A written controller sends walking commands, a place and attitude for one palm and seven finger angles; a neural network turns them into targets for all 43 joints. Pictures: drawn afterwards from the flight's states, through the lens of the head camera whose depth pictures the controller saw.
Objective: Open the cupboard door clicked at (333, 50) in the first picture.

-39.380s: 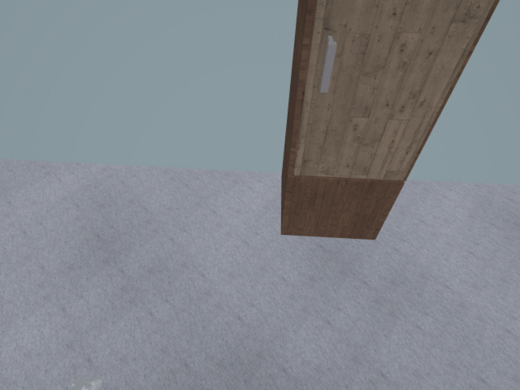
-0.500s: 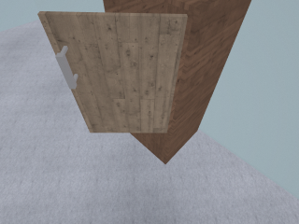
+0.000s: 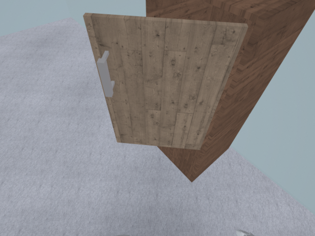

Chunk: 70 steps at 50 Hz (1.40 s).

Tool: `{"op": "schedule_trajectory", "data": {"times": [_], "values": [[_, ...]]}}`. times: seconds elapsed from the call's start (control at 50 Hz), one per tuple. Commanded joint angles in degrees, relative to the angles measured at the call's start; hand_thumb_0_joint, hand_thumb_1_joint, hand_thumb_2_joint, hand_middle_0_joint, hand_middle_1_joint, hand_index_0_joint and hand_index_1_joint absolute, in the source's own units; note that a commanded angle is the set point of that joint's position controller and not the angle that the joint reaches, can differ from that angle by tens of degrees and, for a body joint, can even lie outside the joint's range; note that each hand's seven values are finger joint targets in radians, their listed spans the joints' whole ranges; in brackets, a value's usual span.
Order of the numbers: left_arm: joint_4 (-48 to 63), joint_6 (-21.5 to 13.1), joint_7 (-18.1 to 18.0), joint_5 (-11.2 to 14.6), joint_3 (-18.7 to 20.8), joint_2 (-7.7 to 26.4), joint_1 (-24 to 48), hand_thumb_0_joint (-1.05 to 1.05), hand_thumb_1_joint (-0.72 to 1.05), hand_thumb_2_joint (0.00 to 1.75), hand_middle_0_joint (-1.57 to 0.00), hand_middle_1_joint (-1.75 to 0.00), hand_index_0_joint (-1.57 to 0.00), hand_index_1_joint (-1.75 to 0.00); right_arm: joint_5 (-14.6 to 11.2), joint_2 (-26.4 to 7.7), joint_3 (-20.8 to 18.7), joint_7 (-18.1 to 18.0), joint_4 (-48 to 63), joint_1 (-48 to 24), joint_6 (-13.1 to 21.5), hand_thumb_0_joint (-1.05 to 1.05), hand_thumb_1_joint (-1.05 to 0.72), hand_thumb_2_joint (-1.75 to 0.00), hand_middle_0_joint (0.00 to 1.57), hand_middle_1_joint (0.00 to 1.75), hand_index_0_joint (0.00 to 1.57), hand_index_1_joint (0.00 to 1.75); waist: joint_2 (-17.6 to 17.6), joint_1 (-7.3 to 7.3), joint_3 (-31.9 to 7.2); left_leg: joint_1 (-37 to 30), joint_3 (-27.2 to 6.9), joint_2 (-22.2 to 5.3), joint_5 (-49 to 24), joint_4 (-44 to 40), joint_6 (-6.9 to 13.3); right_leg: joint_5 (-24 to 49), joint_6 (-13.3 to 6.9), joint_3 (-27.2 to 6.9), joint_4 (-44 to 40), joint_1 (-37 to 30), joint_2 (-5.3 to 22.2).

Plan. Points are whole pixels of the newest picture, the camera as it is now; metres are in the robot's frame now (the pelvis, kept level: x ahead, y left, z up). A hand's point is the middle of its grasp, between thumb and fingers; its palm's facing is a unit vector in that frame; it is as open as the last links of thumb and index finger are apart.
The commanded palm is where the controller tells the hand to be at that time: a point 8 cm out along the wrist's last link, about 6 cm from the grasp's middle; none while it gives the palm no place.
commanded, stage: come to a stop and stand still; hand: left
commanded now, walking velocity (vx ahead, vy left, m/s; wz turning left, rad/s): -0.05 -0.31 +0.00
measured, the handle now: (107, 74) +0.52 +0.21 +0.11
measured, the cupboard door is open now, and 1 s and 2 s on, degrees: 44 44 44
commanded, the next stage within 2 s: look again from close up in 0.72 s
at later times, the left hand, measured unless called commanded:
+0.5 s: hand out of the picture +0.01 +0.16 -0.15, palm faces -0.01 -0.97 -0.23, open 7.3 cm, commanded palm none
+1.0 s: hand out of the picture +0.02 +0.18 -0.16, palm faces +0.00 -0.98 -0.20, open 7.3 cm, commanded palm none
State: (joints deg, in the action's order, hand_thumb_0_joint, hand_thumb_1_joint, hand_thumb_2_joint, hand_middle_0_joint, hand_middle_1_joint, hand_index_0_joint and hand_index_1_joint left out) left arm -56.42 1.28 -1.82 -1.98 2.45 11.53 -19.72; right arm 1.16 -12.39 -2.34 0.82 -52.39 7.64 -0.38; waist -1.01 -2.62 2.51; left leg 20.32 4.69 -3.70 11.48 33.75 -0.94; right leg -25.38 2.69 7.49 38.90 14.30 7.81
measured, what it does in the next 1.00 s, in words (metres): steps on the spot: right foot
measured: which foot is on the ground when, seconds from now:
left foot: down 0.00-1.00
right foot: up 0.00-0.28, down 0.30-1.00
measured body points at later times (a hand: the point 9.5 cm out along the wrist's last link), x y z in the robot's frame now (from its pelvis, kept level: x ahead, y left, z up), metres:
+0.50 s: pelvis +0.00 -0.01 +0.01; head +0.01 -0.03 +0.46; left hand +0.01 +0.21 -0.13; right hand +0.01 -0.25 -0.15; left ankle -0.01 +0.11 -0.71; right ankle -0.03 -0.10 -0.72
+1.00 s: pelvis +0.00 +0.00 +0.02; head +0.02 +0.01 +0.47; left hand +0.02 +0.23 -0.14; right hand +0.01 -0.22 -0.14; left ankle -0.02 +0.10 -0.72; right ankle -0.03 -0.10 -0.72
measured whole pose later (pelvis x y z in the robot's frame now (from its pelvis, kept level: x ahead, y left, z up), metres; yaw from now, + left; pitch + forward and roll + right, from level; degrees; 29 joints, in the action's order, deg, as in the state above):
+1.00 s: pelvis +0.00 +0.00 +0.02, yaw +0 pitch +0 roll +0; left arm -61.3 -0.9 -2.2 -0.8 -1.1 9.8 -16.1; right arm 1.1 -9.0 1.5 -1.1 -63.5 15.6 0.7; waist -0.8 0.0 1.3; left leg 10.0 3.7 0.3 16.5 26.7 1.5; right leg -17.3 -1.4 2.4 26.6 9.1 -0.6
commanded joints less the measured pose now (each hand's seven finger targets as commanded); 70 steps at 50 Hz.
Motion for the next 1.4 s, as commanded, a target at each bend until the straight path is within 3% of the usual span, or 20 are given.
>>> {"op": "schedule_trajectory", "data": {"times": [0.0,0.02,0.08,0.18,0.24,0.26,0.28,0.3,0.32,0.34,0.36,0.38,0.4,0.44,0.48,0.5,0.56,0.68,0.92,1.38], "values": [[4.39,-0.19,-0.85,0.9,0.57,2.54,-2.26,0.0,0.9,0.9,-0.2,-0.3,-0.2,-0.3,0.46,-11.72,-1.84,-2.03,-0.05,9.58,1.1,0.0,-0.9,-0.9,0.2,0.3,0.2,0.3,15.17,3.28,-5.93,-8.37,-23.76,-20.51,-22.22,-16.13,14.26,-12.22,-2.49,-6.65,20.56,10.7,-4.47],[2.86,-0.02,-0.69,0.77,0.86,3.85,-0.98,0.0,0.9,0.9,-0.2,-0.3,-0.2,-0.3,0.58,-9.91,-1.46,-2.43,-0.18,6.65,1.09,0.0,-0.9,-0.9,0.2,0.3,0.2,0.3,18.2,3.33,-5.51,-5.45,-21.4,-18.47,-15.0,-17.63,12.87,-8.5,-2.49,-8.81,21.66,9.61,-3.78],[0.68,0.51,0.92,0.75,0.74,3.16,-1.3,0.0,0.9,0.9,-0.2,-0.3,-0.2,-0.3,0.73,-6.75,-0.61,-2.63,-0.08,2.7,0.8,0.0,-0.9,-0.9,0.2,0.3,0.2,0.3,12.17,1.9,-2.92,-3.5,-12.92,-13.05,-10.3,-17.58,9.92,-1.46,-1.91,-6.78,18.59,8.63,-4.28],[1.09,0.57,1.39,0.79,0.39,1.41,-0.03,0.0,0.9,0.9,-0.2,-0.3,-0.2,-0.3,0.93,-7.77,-1.83,-2.84,-1.83,5.28,0.21,0.0,-0.9,-0.9,0.2,0.3,0.2,0.3,10.46,3.26,-4.69,-5.87,-14.14,-13.16,-2.72,-17.8,10.3,-2.06,-2.36,-4.88,4.81,4.7,-5.74],[-0.58,-0.57,1.13,0.72,0.37,1.11,-4.1,0.0,0.9,0.9,-0.2,-0.3,-0.2,-0.3,0.43,-6.43,-1.74,-2.54,-2.41,5.4,0.04,0.0,-0.9,-0.9,0.2,0.3,0.2,0.3,5.22,1.27,-5.16,-1.3,-10.92,-9.08,3.69,-13.37,6.6,8.93,-2.74,-4.1,-13.23,-6.12,-6.56],[-0.74,-1.09,0.79,0.42,0.5,2.9,-4.62,0.0,0.9,0.9,-0.2,-0.3,-0.2,-0.3,-0.01,-3.91,-1.26,-2.29,-2.45,5.61,0.01,0.0,-0.9,-0.9,0.2,0.3,0.2,0.3,0.26,1.05,-3.56,2.16,-6.95,-4.91,6.8,-8.42,3.73,8.9,-3.75,-9.55,-19.66,-7.66,-2.64],[-0.26,-1.43,0.57,0.34,0.54,5.97,-2.9,0.0,0.9,0.9,-0.2,-0.3,-0.2,-0.3,-0.46,-0.44,-0.26,-2.0,-1.95,5.58,-0.11,0.0,-0.9,-0.9,0.2,0.3,0.2,0.3,-8.21,2.1,-2.1,3.43,-1.63,-0.19,10.03,-3.38,0.97,6.54,-6.77,-17.54,-24.24,-4.72,4.76],[0.02,-2.04,0.37,0.69,0.42,6.73,-0.73,0.0,0.9,0.9,-0.2,-0.3,-0.2,-0.3,-0.1,1.06,0.43,-1.81,-1.93,4.51,-0.39,0.0,-0.9,-0.9,0.2,0.3,0.2,0.3,-11.2,2.34,-1.18,0.17,-1.21,0.78,10.5,-1.04,0.36,5.59,-9.2,-20.25,-27.1,1.44,7.68],[0.13,-2.47,0.25,0.67,0.27,5.93,0.96,0.0,0.9,0.9,-0.2,-0.3,-0.2,-0.3,0.2,0.47,0.55,-1.79,-2.74,4.08,-0.46,0.0,-0.9,-0.9,0.2,0.3,0.2,0.3,-12.78,2.35,0.93,-0.45,-2.42,0.28,10.11,1.44,0.57,10.64,-9.74,-19.29,-26.72,3.47,6.45],[-0.34,-2.72,0.17,0.74,-0.13,4.46,2.26,0.0,0.9,0.9,-0.2,-0.3,-0.2,-0.3,0.21,0.42,0.67,-1.87,-4.38,5.74,-0.25,0.0,-0.9,-0.9,0.2,0.3,0.2,0.3,-10.31,3.39,1.03,-1.99,-2.67,-0.06,7.31,1.6,0.58,17.91,-10.15,-16.33,-24.24,2.34,5.06],[-0.47,-2.81,-2.06,-0.23,-0.41,4.96,-3.1,0.0,0.9,0.9,-0.2,-0.3,-0.2,-0.3,0.04,-3.71,-0.55,-1.56,-1.95,2.27,-0.24,0.0,-0.9,-0.9,0.2,0.3,0.2,0.3,-6.5,0.96,1.91,-0.89,-0.78,2.17,8.66,12.04,-0.92,35.71,-7.51,-22.03,-23.33,1.88,4.21],[1.52,-3.7,-1.86,0.58,-1.2,6.12,1.03,0.0,0.9,0.9,-0.2,-0.3,-0.2,-0.3,-0.01,-0.72,0.27,-0.89,-1.35,5.57,-0.4,0.0,-0.9,-0.9,0.2,0.3,0.2,0.3,-2.82,4.58,0.05,0.91,-3.5,-0.01,10.39,13.04,0.55,27.57,-8.6,-16.93,-22.22,0.45,4.26],[2.47,-4.21,-1.76,0.39,-0.7,6.48,1.74,0.0,0.9,0.9,-0.2,-0.3,-0.2,-0.3,0.0,0.42,0.88,-0.42,-1.19,6.18,-0.11,0.0,-0.9,-0.9,0.2,0.3,0.2,0.3,0.67,4.15,-2.07,0.07,-1.84,0.8,10.8,9.81,0.42,32.64,-10.08,-15.13,-20.85,-2.85,4.31],[1.82,-4.56,-1.65,0.51,-0.65,6.18,0.65,0.0,0.9,0.9,-0.2,-0.3,-0.2,-0.3,-0.32,0.56,1.16,-1.13,-1.42,8.1,0.84,0.0,-0.9,-0.9,0.2,0.3,0.2,0.3,-2.42,3.89,-4.19,-2.96,-1.32,1.84,9.99,1.59,0.85,39.83,-10.76,-13.43,-16.28,-6.54,3.29],[0.95,-4.26,-1.45,1.2,-1.23,5.05,1.09,0.0,0.9,0.9,-0.2,-0.3,-0.2,-0.3,-0.54,-0.58,1.29,-1.69,-3.37,11.78,1.46,0.0,-0.9,-0.9,0.2,0.3,0.2,0.3,-3.74,4.67,-4.44,-8.26,-4.11,0.41,0.87,-7.67,1.68,34.85,-7.97,-11.55,-13.06,-5.53,0.33],[0.41,-4.04,-1.39,1.3,-1.44,3.47,0.46,0.0,0.9,0.9,-0.2,-0.3,-0.2,-0.3,-0.4,-1.49,1.27,-1.83,-4.13,12.22,2.07,0.0,-0.9,-0.9,0.2,0.3,0.2,0.3,0.86,3.75,-3.04,-8.79,-6.28,-2.41,-7.88,-8.73,2.72,31.88,-6.53,-10.15,-12.17,-4.07,-1.4],[-0.23,-3.26,-1.13,1.31,-1.55,3.83,0.52,0.0,0.9,0.9,-0.2,-0.3,-0.2,-0.3,-0.23,-1.65,2.02,-2.34,-4.8,10.36,1.77,0.0,-0.9,-0.9,0.2,0.3,0.2,0.3,5.43,2.84,0.09,-6.17,-7.43,-2.72,-7.0,-8.65,3.27,22.04,-6.09,-10.41,-13.93,-3.51,-2.6],[-1.06,-2.95,-0.67,1.4,-1.99,4.08,1.41,0.0,0.9,0.9,-0.2,-0.3,-0.2,-0.3,-0.14,-1.8,2.46,-2.19,-6.39,10.19,1.42,0.0,-0.9,-0.9,0.2,0.3,0.2,0.3,-0.25,2.77,3.15,-5.23,-6.73,-1.33,1.86,-11.21,2.96,11.51,-6.08,-11.77,-17.74,-1.88,-2.46],[-2.48,-3.21,-0.68,1.35,-1.97,4.54,0.78,0.0,0.9,0.9,-0.2,-0.3,-0.2,-0.3,-0.43,-2.25,2.75,-2.49,-9.02,9.79,2.25,0.0,-0.9,-0.9,0.2,0.3,0.2,0.3,0.66,2.38,-0.35,-8.42,-6.64,-1.79,-6.92,-11.07,3.14,23.93,-5.59,-10.98,-15.78,-5.67,-1.71],[-4.21,-2.56,-0.68,1.26,-1.81,5.21,1.55,0.0,0.9,0.9,-0.2,-0.3,-0.2,-0.3,-0.53,-4.38,2.31,-3.05,-10.26,7.31,2.56,0.0,-0.9,-0.9,0.2,0.3,0.2,0.3,1.09,2.2,-1.59,-11.67,-7.95,-2.5,-15.8,-12.0,4.01,25.16,-4.53,-9.2,-15.47,-7.09,-1.32]]}}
